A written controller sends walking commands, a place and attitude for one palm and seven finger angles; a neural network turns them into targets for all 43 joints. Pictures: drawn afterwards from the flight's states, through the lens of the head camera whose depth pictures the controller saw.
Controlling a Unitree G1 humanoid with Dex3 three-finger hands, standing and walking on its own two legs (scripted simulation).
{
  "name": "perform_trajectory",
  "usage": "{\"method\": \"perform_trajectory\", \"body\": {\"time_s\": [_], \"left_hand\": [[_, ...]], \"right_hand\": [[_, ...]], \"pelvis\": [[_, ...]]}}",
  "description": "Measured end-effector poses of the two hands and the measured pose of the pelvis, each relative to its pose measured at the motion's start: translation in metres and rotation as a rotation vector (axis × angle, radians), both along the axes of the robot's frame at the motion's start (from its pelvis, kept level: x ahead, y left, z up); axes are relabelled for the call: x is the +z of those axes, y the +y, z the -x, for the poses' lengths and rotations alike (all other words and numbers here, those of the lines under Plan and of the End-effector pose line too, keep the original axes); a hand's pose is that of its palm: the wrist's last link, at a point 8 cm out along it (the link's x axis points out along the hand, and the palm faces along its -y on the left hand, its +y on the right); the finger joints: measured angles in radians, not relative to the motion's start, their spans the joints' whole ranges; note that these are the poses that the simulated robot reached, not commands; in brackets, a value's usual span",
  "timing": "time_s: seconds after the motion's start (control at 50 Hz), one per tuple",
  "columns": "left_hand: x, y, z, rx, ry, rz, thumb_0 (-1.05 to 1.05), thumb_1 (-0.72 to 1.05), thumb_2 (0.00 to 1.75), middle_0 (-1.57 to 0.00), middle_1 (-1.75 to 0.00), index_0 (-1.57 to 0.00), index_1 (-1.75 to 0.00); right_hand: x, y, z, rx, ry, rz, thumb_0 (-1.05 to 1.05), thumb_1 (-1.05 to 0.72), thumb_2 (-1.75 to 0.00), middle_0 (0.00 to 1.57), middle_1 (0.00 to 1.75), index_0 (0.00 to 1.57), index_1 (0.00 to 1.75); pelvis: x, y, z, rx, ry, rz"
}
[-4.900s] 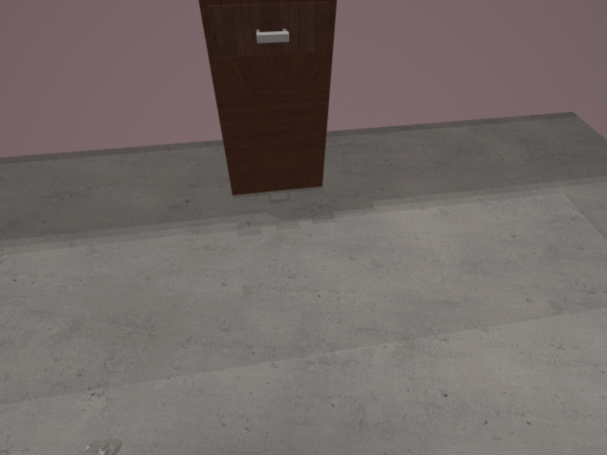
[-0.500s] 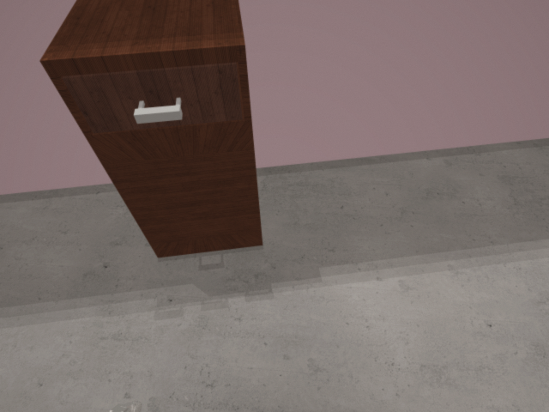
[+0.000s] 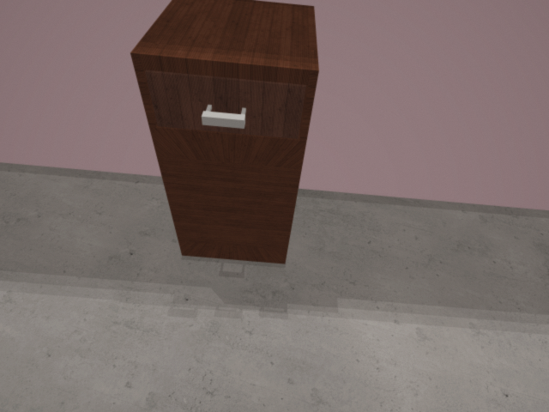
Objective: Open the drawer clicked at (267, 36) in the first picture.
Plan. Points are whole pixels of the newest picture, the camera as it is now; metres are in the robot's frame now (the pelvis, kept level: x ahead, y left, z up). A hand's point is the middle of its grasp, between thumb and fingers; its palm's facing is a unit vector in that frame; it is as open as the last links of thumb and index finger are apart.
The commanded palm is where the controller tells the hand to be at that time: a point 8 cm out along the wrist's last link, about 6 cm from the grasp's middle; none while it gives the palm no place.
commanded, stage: take the last steps up to it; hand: left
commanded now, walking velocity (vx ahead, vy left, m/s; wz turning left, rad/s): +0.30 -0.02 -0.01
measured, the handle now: (225, 114) +0.78 +0.20 -0.02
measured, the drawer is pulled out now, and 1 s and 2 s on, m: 0.00 0.00 0.00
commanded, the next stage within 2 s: come to a stop and stand still in 0.64 s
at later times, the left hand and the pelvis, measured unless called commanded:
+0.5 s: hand (210, 348) +0.25 +0.14 -0.17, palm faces +0.00 -0.98 -0.20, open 7.3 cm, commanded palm none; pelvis +0.15 -0.04 -0.01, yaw +0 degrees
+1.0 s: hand (204, 361) +0.23 +0.14 -0.18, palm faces +0.04 -0.99 -0.16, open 7.3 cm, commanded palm none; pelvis +0.26 -0.02 +0.00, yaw -2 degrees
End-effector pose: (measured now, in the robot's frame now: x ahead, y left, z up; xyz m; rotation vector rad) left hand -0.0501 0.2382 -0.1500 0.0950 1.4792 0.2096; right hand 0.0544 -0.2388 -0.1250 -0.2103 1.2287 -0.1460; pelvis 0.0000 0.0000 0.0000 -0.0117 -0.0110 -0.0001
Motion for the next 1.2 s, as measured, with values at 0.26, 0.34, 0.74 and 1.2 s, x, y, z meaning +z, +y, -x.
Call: {"method": "perform_trajectory", "body": {"time_s": [0.26,0.34,0.74,1.2], "left_hand": [[0.010,-0.002,-0.134,-0.081,-0.126,0.020,0.01,0.91,0.90,-0.20,-0.30,-0.20,-0.30],[0.010,-0.019,-0.207,-0.146,-0.201,0.010,0.01,0.91,0.90,-0.20,-0.30,-0.20,-0.30],[0.016,-0.046,-0.288,-0.068,-0.204,-0.013,-0.01,0.93,0.90,-0.20,-0.30,-0.20,-0.30],[0.017,-0.055,-0.317,-0.094,-0.115,-0.112,0.00,0.91,0.90,-0.20,-0.30,-0.20,-0.30]], "right_hand": [[-0.004,0.033,0.060,-0.136,0.261,-0.063,0.01,-0.91,-0.89,0.20,0.30,0.20,0.30],[-0.013,0.030,0.067,-0.193,0.344,-0.095,0.01,-0.91,-0.89,0.20,0.30,0.20,0.30],[-0.004,-0.032,-0.199,-0.057,-0.001,-0.045,0.01,-0.93,-0.89,0.20,0.29,0.20,0.30],[-0.032,-0.060,-0.244,-0.090,0.034,-0.071,0.00,-0.92,-0.89,0.20,0.30,0.20,0.30]], "pelvis": [[0.008,0.004,-0.062,-0.004,-0.013,-0.012],[0.000,-0.010,-0.091,-0.014,-0.013,-0.022],[0.008,-0.039,-0.212,0.006,-0.009,0.009],[-0.007,-0.067,-0.242,-0.043,-0.007,-0.053]]}}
